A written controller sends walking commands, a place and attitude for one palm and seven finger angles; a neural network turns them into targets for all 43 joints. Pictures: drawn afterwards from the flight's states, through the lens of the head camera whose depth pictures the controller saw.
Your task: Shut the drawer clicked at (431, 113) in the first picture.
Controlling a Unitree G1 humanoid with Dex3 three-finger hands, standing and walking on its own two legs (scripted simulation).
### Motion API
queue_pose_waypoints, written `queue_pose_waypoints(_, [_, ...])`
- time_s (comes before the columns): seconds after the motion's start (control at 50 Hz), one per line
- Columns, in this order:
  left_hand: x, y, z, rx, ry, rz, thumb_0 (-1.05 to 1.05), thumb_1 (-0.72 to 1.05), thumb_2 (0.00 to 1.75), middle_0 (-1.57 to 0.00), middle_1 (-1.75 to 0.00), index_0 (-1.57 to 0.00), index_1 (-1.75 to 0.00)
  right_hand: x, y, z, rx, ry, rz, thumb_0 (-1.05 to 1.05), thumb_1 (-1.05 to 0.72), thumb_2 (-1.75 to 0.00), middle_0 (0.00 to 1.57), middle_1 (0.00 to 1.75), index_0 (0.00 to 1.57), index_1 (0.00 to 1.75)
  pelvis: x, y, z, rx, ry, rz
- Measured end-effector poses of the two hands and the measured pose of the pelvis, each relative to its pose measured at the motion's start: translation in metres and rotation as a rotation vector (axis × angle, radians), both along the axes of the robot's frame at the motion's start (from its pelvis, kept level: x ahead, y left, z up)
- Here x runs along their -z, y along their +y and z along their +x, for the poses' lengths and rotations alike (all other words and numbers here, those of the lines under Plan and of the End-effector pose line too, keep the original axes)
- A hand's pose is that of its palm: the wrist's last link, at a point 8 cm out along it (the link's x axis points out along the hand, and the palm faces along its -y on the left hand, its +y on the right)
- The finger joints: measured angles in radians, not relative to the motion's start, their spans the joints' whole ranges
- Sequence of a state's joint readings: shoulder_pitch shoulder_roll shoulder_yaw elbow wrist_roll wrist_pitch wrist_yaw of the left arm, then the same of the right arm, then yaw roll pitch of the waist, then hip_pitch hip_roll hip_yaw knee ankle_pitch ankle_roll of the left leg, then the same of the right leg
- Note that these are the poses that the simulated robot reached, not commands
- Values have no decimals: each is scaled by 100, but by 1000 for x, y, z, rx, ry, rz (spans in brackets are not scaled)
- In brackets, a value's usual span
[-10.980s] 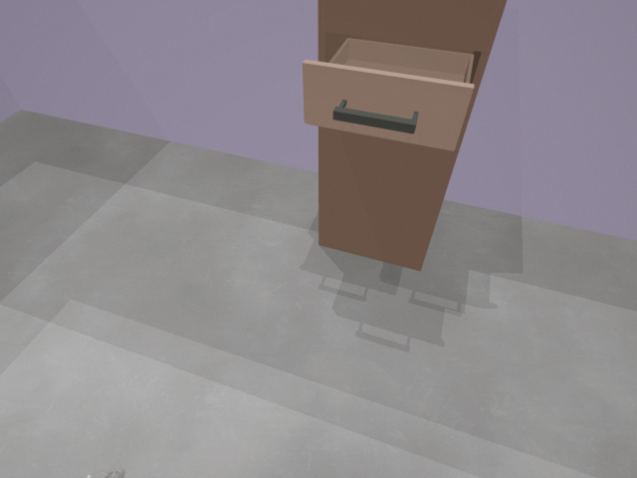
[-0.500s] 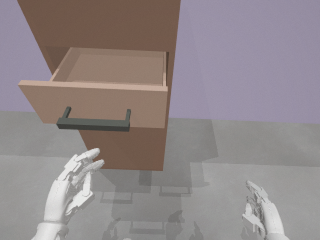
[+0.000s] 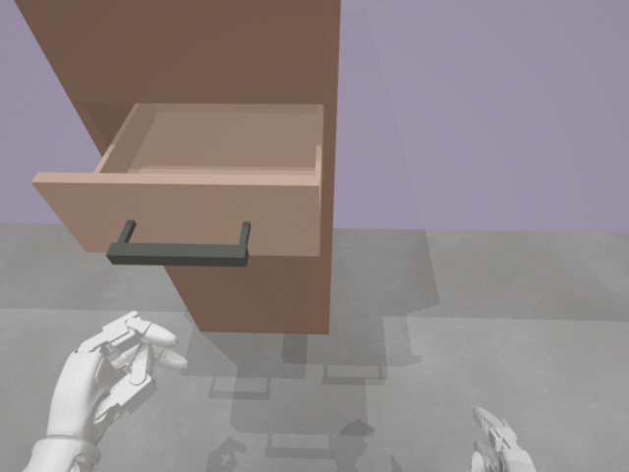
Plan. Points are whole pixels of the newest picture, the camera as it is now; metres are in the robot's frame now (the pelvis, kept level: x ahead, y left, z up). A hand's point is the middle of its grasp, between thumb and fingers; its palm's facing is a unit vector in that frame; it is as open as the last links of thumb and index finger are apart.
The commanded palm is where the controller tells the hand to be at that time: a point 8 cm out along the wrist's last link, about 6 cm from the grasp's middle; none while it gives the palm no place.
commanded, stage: raise the hand and make a fist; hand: left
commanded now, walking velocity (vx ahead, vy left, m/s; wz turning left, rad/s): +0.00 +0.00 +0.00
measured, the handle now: (183, 241) +0.41 +0.21 +0.05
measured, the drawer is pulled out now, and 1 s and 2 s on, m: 0.19 0.19 0.19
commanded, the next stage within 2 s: bring the fist close to the handle in 1.06 s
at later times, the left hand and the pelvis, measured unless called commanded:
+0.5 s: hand (146, 363) +0.21 +0.17 +0.12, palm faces -0.01 -1.00 -0.04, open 3.2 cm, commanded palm +0.18 +0.22 +0.13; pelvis +0.01 +0.03 +0.01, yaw +1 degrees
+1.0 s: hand (144, 352) +0.21 +0.17 +0.14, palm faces +0.03 -1.00 -0.07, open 3.3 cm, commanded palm +0.18 +0.22 +0.15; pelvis +0.01 +0.01 +0.02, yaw +1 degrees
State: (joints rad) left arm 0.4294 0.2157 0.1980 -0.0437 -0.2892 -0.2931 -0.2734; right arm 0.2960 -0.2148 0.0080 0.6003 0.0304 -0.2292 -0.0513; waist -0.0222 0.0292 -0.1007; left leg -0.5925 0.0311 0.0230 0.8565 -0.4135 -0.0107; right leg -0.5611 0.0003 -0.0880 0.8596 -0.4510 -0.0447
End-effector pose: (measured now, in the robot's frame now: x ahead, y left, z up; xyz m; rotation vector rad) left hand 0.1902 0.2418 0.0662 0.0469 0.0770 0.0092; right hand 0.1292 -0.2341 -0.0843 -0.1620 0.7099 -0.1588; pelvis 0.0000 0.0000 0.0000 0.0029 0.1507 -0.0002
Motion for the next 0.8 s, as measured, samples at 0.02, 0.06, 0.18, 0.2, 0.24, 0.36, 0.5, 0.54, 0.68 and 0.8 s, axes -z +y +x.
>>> queue_pose_waypoints(0.02, [-2, 1, -2, -5, -7, 3, 1, 90, 90, -89, -105, -89, -105, -2, -2, -1, 3, 1, -9, 2, -90, -90, 20, 30, 21, 30, -1, 2, 1, 1, -1, -1])
queue_pose_waypoints(0.06, [-6, 1, -6, -6, -21, 5, 1, 90, 90, -93, -109, -93, -109, -5, -4, 1, 0, -2, -29, 2, -90, -90, 20, 30, 21, 30, -2, 5, 2, 1, -4, -2])
queue_pose_waypoints(0.18, [-13, 0, -7, 9, -51, -2, 1, 90, 90, -105, -122, -105, -122, -20, 1, 23, -35, -64, -67, 2, -90, -90, 20, 30, 21, 30, -3, 16, 4, -6, -15, -13])
queue_pose_waypoints(0.2, [-15, 0, -6, 9, -58, -5, 1, 90, 90, -107, -124, -107, -124, -23, 4, 28, -43, -81, -67, 2, -90, -90, 20, 30, 20, 30, -4, 18, 5, -7, -17, -14])
queue_pose_waypoints(0.24, [-21, -1, -4, 10, -76, -8, 1, 90, 90, -111, -129, -111, -129, -29, 12, 38, -59, -119, -60, 2, -91, -90, 20, 30, 20, 30, -5, 21, 7, -9, -23, -17])
queue_pose_waypoints(0.36, [-40, -10, 2, 27, -118, -17, 1, 90, 90, -123, -142, -123, -142, -45, 42, 66, -121, -213, -10, 1, -91, -90, 20, 30, 20, 30, -8, 28, 11, -11, -47, -20])
queue_pose_waypoints(0.5, [-57, -17, -1, 24, -115, -8, 1, 90, 90, -134, -154, -135, -154, -53, 70, 77, -183, -242, 43, 1, -90, -90, 20, 30, 21, 30, -12, 32, 13, -12, -76, -20])
queue_pose_waypoints(0.54, [-61, -17, -2, 19, -119, -3, 1, 90, 90, -136, -156, -137, -156, -52, 74, 76, -194, -236, 51, 1, -90, -90, 20, 30, 21, 30, -13, 32, 12, -14, -84, -20])
queue_pose_waypoints(0.68, [-78, -19, 1, 16, -144, 14, 1, 90, 90, -139, -159, -140, -159, -47, 68, 65, -192, -198, 53, 1, -90, -90, 20, 30, 21, 30, -17, 29, 11, -16, -109, -17])
queue_pose_waypoints(0.8, [-81, -23, 3, 23, -120, 8, 1, 90, 90, -140, -160, -140, -160, -46, 50, 53, -153, -173, 37, 1, -90, -90, 20, 30, 21, 30, -20, 24, 10, -10, -122, -11])
